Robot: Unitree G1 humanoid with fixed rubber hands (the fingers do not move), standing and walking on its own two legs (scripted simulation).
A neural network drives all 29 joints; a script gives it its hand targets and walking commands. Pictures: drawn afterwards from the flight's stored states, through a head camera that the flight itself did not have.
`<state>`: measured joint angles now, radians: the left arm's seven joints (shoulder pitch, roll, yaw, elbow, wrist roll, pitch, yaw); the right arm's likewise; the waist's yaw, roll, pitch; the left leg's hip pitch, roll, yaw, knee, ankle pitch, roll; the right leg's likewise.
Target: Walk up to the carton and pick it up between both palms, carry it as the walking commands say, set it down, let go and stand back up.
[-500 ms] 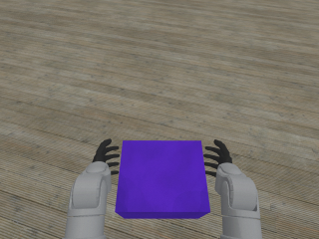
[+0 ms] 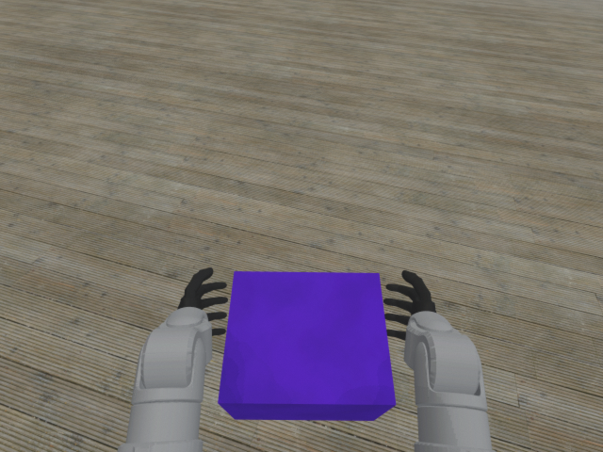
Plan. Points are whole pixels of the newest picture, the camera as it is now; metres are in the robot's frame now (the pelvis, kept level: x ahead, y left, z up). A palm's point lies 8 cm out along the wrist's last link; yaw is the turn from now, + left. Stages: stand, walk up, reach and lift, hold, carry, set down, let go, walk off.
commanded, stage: carry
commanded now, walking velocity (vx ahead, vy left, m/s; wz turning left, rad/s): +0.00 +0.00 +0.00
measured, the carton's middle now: (305, 347) +0.30 +0.00 -0.03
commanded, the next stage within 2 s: none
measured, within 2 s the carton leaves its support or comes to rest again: neither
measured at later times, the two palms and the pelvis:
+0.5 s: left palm (189, 342) +0.25 +0.15 +0.07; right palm (428, 348) +0.25 -0.15 +0.07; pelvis -0.03 +0.00 +0.00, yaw +0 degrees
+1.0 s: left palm (166, 363) +0.22 +0.16 +0.08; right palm (413, 343) +0.25 -0.13 +0.08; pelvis -0.05 -0.02 -0.01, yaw +6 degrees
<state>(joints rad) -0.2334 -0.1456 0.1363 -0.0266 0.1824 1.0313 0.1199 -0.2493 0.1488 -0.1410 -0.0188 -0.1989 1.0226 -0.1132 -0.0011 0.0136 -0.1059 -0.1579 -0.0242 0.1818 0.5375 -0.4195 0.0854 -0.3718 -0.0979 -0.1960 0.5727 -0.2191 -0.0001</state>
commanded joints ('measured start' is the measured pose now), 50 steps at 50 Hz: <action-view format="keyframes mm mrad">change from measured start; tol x2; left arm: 1 -505 -876 -565 -90 -356 -48 -273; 30 -487 -882 -558 -73 -340 -83 -270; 33 -503 -919 -636 -195 -403 -41 -264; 34 -512 -945 -704 -306 -458 -1 -260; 35 -500 -950 -732 -348 -483 44 -257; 37 -459 -934 -703 -287 -470 106 -259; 40 -479 -958 -682 -241 -476 153 -274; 46 -576 -1038 -662 -200 -496 183 -297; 50 -607 -1060 -657 -198 -506 186 -304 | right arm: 1 -476 846 558 -67 353 -34 271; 30 -460 850 569 -62 341 -68 270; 33 -487 869 647 -197 407 -22 269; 34 -502 891 717 -312 466 18 269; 35 -493 895 747 -353 493 63 269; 37 -450 877 725 -293 486 127 275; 40 -462 895 704 -245 495 176 290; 46 -557 961 683 -217 498 204 300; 50 -577 989 677 -221 498 205 296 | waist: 1 -5 5 -246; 30 -9 -7 -241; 37 -7 15 -291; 43 2 28 -201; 46 6 11 -184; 50 4 -37 -227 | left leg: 1 30 179 -127 -79 573 -57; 17 -21 172 -137 -103 423 -53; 30 -37 171 -140 -102 382 -48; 33 -50 175 -163 -102 415 -41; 37 -41 195 -220 -33 565 -19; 39 -50 199 -243 -18 577 -5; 45 -185 214 -322 -47 356 30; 50 -265 168 -309 26 262 15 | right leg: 1 133 -83 95 -36 210 -39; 19 127 -85 105 -68 168 -43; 31 139 -84 105 -75 183 -44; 34 161 -92 95 -59 217 -31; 38 115 -99 62 32 286 -26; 42 71 -102 39 74 200 -1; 45 79 -102 37 82 136 10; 50 155 -167 89 46 161 -3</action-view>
